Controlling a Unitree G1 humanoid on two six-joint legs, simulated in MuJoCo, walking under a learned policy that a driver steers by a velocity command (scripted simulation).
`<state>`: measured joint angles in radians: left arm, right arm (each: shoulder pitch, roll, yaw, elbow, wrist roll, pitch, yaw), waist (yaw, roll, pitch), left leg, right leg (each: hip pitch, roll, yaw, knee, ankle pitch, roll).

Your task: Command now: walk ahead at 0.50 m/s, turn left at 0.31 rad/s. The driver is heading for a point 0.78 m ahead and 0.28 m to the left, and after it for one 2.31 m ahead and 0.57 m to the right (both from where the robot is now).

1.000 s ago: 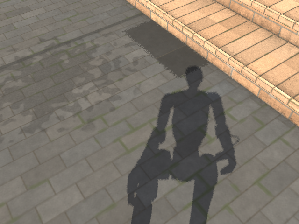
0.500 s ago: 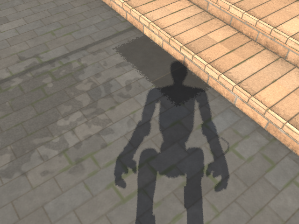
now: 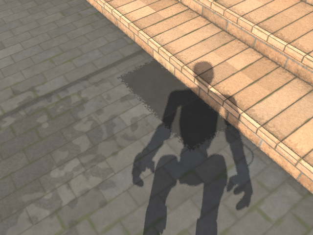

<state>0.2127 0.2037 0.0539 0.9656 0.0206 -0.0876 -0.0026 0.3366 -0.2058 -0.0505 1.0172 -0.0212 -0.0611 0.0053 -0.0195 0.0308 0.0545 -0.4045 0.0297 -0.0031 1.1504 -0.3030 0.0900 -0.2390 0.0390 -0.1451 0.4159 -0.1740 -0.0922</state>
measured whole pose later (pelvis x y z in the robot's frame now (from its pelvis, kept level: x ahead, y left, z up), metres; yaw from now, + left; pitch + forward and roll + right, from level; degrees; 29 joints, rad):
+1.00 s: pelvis +0.53 +0.11 -0.02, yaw +34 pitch +2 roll +0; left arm 0.03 0.25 0.02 0.71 0.04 -0.08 0.00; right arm 0.44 -0.29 -0.08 0.91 0.00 -0.05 0.00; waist -0.09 0.01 0.05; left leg -0.10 -0.15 -0.18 0.84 -0.50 0.10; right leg -0.47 0.02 -0.02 0.58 -0.13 -0.03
